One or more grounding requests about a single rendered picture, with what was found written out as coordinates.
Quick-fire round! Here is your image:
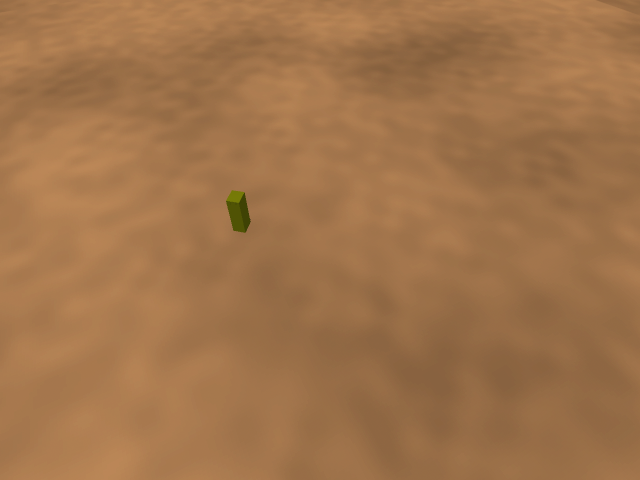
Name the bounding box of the carton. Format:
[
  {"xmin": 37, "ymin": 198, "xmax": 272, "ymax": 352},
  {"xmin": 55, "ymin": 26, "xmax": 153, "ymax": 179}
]
[{"xmin": 226, "ymin": 190, "xmax": 250, "ymax": 233}]

